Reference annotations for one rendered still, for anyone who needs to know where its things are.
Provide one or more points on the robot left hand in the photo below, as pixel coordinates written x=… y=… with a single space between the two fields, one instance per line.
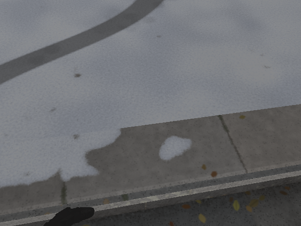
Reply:
x=69 y=216

